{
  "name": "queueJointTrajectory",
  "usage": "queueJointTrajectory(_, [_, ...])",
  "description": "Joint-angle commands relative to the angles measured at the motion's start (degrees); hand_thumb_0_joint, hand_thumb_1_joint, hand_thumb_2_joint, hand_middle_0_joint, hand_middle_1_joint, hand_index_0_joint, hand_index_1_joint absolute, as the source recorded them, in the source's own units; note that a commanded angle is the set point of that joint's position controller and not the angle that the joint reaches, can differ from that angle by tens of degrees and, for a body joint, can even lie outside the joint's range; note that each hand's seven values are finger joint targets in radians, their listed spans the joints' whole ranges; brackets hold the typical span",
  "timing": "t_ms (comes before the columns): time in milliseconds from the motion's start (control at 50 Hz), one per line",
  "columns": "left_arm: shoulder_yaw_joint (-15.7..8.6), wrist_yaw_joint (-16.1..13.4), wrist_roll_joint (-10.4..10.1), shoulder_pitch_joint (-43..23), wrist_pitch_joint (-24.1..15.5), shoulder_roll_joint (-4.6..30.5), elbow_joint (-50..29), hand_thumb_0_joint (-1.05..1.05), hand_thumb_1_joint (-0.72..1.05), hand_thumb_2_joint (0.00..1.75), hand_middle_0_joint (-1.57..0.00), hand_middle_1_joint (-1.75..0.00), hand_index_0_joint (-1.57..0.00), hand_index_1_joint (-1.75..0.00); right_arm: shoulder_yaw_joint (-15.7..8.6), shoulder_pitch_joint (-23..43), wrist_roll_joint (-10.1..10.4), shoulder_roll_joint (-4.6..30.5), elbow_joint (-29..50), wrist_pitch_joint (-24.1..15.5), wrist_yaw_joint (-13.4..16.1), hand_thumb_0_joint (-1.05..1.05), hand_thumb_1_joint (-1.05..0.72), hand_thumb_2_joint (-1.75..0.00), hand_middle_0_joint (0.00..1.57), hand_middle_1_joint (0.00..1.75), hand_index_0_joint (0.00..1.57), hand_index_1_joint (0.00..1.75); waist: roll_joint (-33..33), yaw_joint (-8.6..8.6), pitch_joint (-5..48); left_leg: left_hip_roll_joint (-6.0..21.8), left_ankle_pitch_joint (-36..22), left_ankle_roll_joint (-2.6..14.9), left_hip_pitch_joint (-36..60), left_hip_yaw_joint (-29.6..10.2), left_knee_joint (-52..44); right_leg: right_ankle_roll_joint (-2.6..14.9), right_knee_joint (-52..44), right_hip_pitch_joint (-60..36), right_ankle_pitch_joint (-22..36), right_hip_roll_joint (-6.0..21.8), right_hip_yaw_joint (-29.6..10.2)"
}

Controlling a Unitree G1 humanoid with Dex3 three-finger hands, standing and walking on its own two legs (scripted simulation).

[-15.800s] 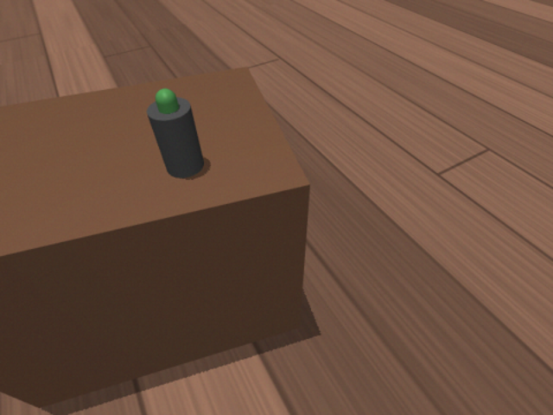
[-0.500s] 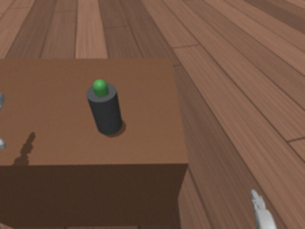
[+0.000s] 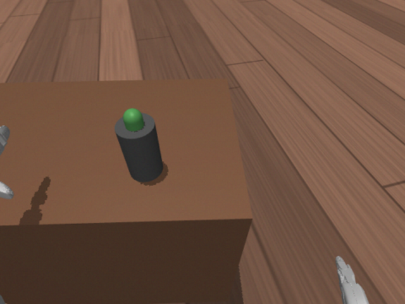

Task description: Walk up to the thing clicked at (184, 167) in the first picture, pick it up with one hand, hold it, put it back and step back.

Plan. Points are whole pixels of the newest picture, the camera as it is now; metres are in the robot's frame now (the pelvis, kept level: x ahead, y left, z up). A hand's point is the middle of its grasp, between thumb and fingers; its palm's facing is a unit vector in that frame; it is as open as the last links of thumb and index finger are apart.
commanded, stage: go down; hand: left
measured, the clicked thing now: (139, 143) +0.47 +0.14 +0.07
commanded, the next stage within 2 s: approach in 0.24 s
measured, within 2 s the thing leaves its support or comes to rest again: neither
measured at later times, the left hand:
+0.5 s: hand (1, 158) +0.36 +0.34 +0.17, palm faces +0.06 -1.00 +0.00, open 17.4 cm
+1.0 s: hand (117, 172) +0.42 +0.19 +0.04, palm faces -0.03 -1.00 +0.08, open 17.4 cm
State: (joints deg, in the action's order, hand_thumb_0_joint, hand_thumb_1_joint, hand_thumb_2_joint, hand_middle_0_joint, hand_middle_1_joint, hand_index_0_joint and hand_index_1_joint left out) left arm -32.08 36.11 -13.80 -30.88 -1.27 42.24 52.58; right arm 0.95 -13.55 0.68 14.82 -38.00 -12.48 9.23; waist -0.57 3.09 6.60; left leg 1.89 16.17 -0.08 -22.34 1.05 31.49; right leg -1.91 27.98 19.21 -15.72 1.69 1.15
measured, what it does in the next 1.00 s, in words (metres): stands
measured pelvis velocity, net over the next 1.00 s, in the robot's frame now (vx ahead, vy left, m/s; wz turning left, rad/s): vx -0.01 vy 0.00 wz -0.02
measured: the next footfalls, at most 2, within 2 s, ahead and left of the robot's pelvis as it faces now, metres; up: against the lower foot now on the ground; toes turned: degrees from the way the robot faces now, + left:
none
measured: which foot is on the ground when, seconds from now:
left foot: down 0.00-1.00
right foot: down 0.00-1.00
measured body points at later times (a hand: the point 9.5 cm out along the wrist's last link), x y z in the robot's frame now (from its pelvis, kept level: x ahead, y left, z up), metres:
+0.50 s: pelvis +0.00 +0.00 +0.00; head +0.01 +0.01 +0.45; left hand +0.35 +0.39 +0.17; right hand +0.15 -0.27 -0.07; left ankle -0.01 +0.12 -0.73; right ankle -0.02 -0.14 -0.73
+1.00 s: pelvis -0.01 +0.00 -0.02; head +0.06 +0.02 +0.42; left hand +0.41 +0.24 +0.04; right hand +0.13 -0.28 -0.07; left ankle -0.01 +0.12 -0.73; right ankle -0.02 -0.14 -0.73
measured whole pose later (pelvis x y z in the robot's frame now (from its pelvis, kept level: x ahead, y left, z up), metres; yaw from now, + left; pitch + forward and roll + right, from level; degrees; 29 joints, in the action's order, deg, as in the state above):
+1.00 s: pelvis -0.01 +0.00 -0.02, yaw -1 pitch +12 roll -2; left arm -21.0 18.3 -12.5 -30.7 -16.7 22.2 48.4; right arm -1.9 -15.5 -0.9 14.0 -25.3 -9.3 2.6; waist 1.2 7.1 4.4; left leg 3.5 21.3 -0.7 -35.3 1.1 44.6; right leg -1.5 41.3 32.7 -20.6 0.4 0.4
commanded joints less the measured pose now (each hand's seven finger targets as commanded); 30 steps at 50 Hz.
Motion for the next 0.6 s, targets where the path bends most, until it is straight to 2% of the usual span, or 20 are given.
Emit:
queueJointTrajectory(0, [-5.9, -0.5, -1.7, -20.7, -3.6, 23.7, -14.9, 0.0, -0.52, 0.02, -0.03, -0.01, -0.03, -0.01, -4.0, 6.3, 0.1, 9.2, 9.2, -3.3, 1.2, 0.0, 0.53, -0.05, 0.05, 0.05, 0.05, 0.05, -7.5, -1.47, 17.8, -1.4, -25.2, 0.63, 16.3, -1.4, -1.5, 2.2, -1.9, -1.9, 18.8, -1.9, 2.0])
queueJointTrajectory(20, [-2.2, 0.0, -1.6, -21.8, -3.5, 19.6, -16.0, 0.0, -0.49, 0.03, -0.03, -0.01, -0.03, -0.01, -1.6, 8.3, 0.0, 6.4, 8.8, -3.4, 0.9, 0.0, 0.54, -0.05, 0.05, 0.05, 0.05, 0.05, -8.5, -1.78, 15.8, -1.4, -24.2, 0.55, 16.0, -1.4, -1.9, 2.24, -2.2, -1.0, 18.0, -2.0, 2.2])
queueJointTrajectory(40, [-4.7, -0.1, -1.5, -20.3, -3.1, 22.1, -14.0, 0.0, -0.49, 0.03, -0.03, -0.01, -0.03, -0.01, -2.9, 7.5, -0.2, 8.3, 8.8, -3.4, 1.3, 0.0, 0.54, -0.05, 0.05, 0.05, 0.05, 0.05, -7.5, -1.45, 16.5, -1.3, -24.6, 0.67, 16.1, -1.4, -1.5, 2.13, -2.2, -1.3, 18.1, -1.9, 2.0])
queueJointTrajectory(60, [-1.8, -0.1, -1.1, -23.0, -3.0, 20.3, -17.0, 0.0, -0.48, 0.02, -0.03, 0.0, -0.03, 0.0, -2.2, 7.3, -0.1, 6.9, 7.1, -3.3, 1.1, 0.0, 0.54, -0.05, 0.05, 0.05, 0.05, 0.05, -9.2, -1.82, 15.8, -1.4, -23.6, 0.52, 16.0, -1.4, -1.9, 2.32, -2.2, -0.5, 17.6, -2.0, 2.0])
queueJointTrajectory(80, [-3.3, -0.3, -1.0, -20.7, -2.5, 21.5, -14.1, 0.0, -0.49, 0.02, -0.03, -0.01, -0.03, 0.0, -3.4, 9.0, 0.0, 8.7, 9.7, -3.7, 1.4, 0.0, 0.54, -0.05, 0.05, 0.05, 0.05, 0.05, -7.8, -1.14, 15.0, -1.6, -22.4, 0.6, 15.5, -1.2, -2.0, 2.08, -2.5, -0.8, 17.1, -1.9, 2.0])
queueJointTrajectory(160, [-2.3, 0.3, -1.6, -19.3, -1.8, 20.1, -11.4, 0.0, -0.48, 0.02, -0.03, 0.0, -0.03, 0.0, -4.2, 4.9, 0.0, 9.8, 7.8, -3.1, 1.7, 0.0, 0.54, -0.05, 0.05, 0.05, 0.05, 0.05, -5.9, 0.07, 11.5, -1.7, -17.9, 0.79, 13.8, -1.3, -2.9, 2.15, -3.0, 0.7, 14.5, -2.0, 2.1])
queueJointTrajectory(200, [-3.1, 0.8, -1.9, -19.0, -2.2, 21.0, -10.7, 0.0, -0.5, 0.01, -0.03, 0.0, -0.04, 0.0, -2.9, 2.0, 0.1, 8.2, 6.2, -2.8, 1.3, 0.0, 0.54, -0.05, 0.05, 0.05, 0.05, 0.05, -6.3, -0.07, 10.8, -1.9, -18.3, 0.96, 13.2, -1.0, -2.6, 2.01, -2.6, 0.7, 15.2, -1.9, 2.2])
queueJointTrajectory(240, [-2.0, 1.2, -2.0, -22.2, -3.2, 20.5, -14.2, 0.0, -0.5, 0.01, -0.03, -0.01, -0.03, 0.0, -2.8, 1.9, 0.0, 7.6, 7.8, -3.0, 1.1, 0.0, 0.54, -0.05, 0.05, 0.05, 0.05, 0.05, -6.1, 0.34, 13.3, -2.0, -20.4, 1.22, 14.9, -1.0, -2.0, 1.8, -2.4, 0.5, 17.1, -1.8, 2.2])
queueJointTrajectory(260, [-4.0, 1.1, -1.7, -20.8, -3.2, 22.9, -13.2, 0.0, -0.54, 0.01, -0.04, -0.01, -0.04, -0.01, -4.1, 2.5, -0.2, 9.7, 8.8, -3.3, 1.4, 0.0, 0.54, -0.05, 0.05, 0.05, 0.05, 0.05, -6.5, 0.19, 13.6, -2.0, -20.5, 1.05, 15.1, -1.0, -1.9, 1.83, -2.3, 0.3, 16.7, -1.8, 2.1])
queueJointTrajectory(280, [-3.5, 1.1, -1.6, -21.5, -3.3, 22.4, -14.0, 0.0, -0.5, 0.02, -0.03, -0.01, -0.03, 0.0, -2.2, 2.3, -0.2, 7.5, 7.7, -3.2, 1.2, 0.0, 0.54, -0.05, 0.05, 0.05, 0.05, 0.05, -7.2, -0.37, 13.9, -2.2, -20.4, 1.22, 15.0, -1.0, -1.8, 1.85, -2.5, -0.1, 16.8, -1.6, 2.0])
queueJointTrajectory(300, [-2.9, 1.2, -1.8, -23.0, -3.6, 21.6, -15.0, 0.0, -0.52, 0.03, -0.03, -0.02, -0.03, -0.01, -2.2, 4.0, 0.0, 7.4, 8.9, -3.4, 1.2, 0.0, 0.54, -0.05, 0.05, 0.05, 0.05, 0.05, -7.7, 0.11, 13.8, -2.3, -19.2, 1.22, 15.6, -0.8, -1.9, 1.69, -2.6, 0.5, 16.1, -1.6, 1.9])
queueJointTrajectory(340, [-4.8, 0.5, -1.7, -23.9, -3.8, 24.5, -15.3, 0.0, -0.49, 0.03, -0.08, -0.04, -0.05, -0.06, -5.3, 4.3, -0.3, 11.3, 9.9, -3.8, 1.6, 0.0, 0.56, -0.05, 0.05, 0.05, 0.05, 0.05, -7.2, 0.34, 16.5, -2.0, -19.8, 1.06, 16.2, -1.2, -1.7, 1.83, -2.5, -0.1, 16.2, -1.5, 1.8])
queueJointTrajectory(360, [-3.8, 0.4, -1.6, -24.4, -3.7, 23.1, -16.3, 0.0, -0.48, 0.04, -0.07, -0.03, -0.05, -0.05, -3.2, 6.0, -0.2, 9.0, 9.4, -3.8, 1.3, 0.0, 0.56, -0.04, 0.05, 0.05, 0.05, 0.05, -9.7, -0.85, 15.1, -1.9, -18.7, 0.65, 15.8, -1.4, -2.2, 2.19, -2.6, 0.3, 14.7, -1.7, 2.0])
queueJointTrajectory(380, [-3.0, 0.2, -1.5, -23.8, -3.4, 21.8, -14.7, 0.0, -0.48, 0.04, -0.06, -0.03, -0.05, -0.05, -3.5, 6.3, -0.3, 9.8, 11.2, -4.0, 1.5, 0.0, 0.56, -0.05, 0.05, 0.05, 0.05, 0.05, -8.3, -0.11, 15.2, -1.8, -17.8, 0.66, 16.1, -1.5, -2.3, 2.15, -2.7, 0.4, 13.9, -1.7, 2.1])
queueJointTrajectory(400, [-1.6, -0.1, -1.1, -23.1, -3.0, 19.9, -13.7, 0.0, -0.48, 0.03, -0.07, -0.02, -0.04, -0.04, -1.8, 6.4, -0.2, 7.5, 9.3, -3.7, 1.4, 0.0, 0.55, -0.05, 0.05, 0.05, 0.05, 0.05, -8.6, -0.71, 13.5, -1.7, -18.2, 0.6, 15.1, -1.7, -2.5, 2.38, -2.5, 0.8, 13.9, -1.8, 2.3])
queueJointTrajectory(420, [-0.2, -0.1, -1.0, -22.1, -2.9, 17.8, -12.3, 0.0, -0.46, 0.04, -0.06, -0.02, -0.04, -0.04, -2.3, 7.2, -0.1, 7.7, 9.5, -3.7, 1.5, 0.0, 0.55, -0.05, 0.05, 0.05, 0.05, 0.05, -8.0, 0.08, 12.4, -1.6, -17.4, 0.54, 14.7, -1.7, -2.8, 2.36, -2.6, 1.5, 13.3, -1.8, 2.1])
queueJointTrajectory(460, [3.4, 0.0, -1.5, -20.9, -2.9, 12.4, -9.9, 0.0, -0.46, 0.04, -0.06, -0.02, -0.04, -0.04, 0.0, 8.4, 0.2, 5.1, 10.0, -4.1, 1.0, 0.0, 0.56, -0.04, 0.05, 0.05, 0.05, 0.05, -6.5, 0.0, 9.8, -1.5, -14.6, 0.58, 12.7, -1.7, -3.2, 2.43, -2.6, 2.5, 11.4, -2.2, 2.4])
queueJointTrajectory(500, [3.1, -0.2, -1.8, -18.6, -3.0, 12.3, -7.0, 0.0, -0.46, 0.03, -0.06, -0.01, -0.04, -0.03, -2.3, 6.1, -0.1, 8.3, 9.6, -3.9, 1.3, 0.0, 0.56, -0.04, 0.05, 0.05, 0.05, 0.05, -4.9, 0.91, 9.7, -1.4, -12.7, 0.71, 12.3, -1.8, -3.3, 2.34, -2.4, 3.0, 10.4, -2.3, 2.5])
queueJointTrajectory(540, [4.9, -0.3, -2.3, -21.7, -4.2, 9.8, -9.5, 0.0, -0.44, 0.03, -0.05, -0.01, -0.04, -0.02, -1.6, 4.1, -0.2, 7.3, 10.3, -3.8, 0.8, 0.0, 0.57, -0.04, 0.05, 0.05, 0.05, 0.05, -5.4, 1.79, 11.3, -1.6, -13.0, 0.82, 13.4, -1.3, -2.5, 2.09, -2.3, 3.9, 11.4, -2.2, 2.3])
queueJointTrajectory(580, [4.7, -1.5, -2.6, -18.0, -5.1, 8.4, -4.6, 0.0, -0.46, 0.02, -0.05, -0.01, -0.04, -0.01, -3.4, 2.2, -0.4, 9.3, 10.1, -3.7, 0.6, 0.0, 0.57, -0.04, 0.05, 0.05, 0.05, 0.05, -0.9, 2.36, 9.2, -2.0, -12.2, 1.44, 10.9, -1.0, -1.4, 1.65, -1.9, 4.5, 11.4, -1.9, 1.9])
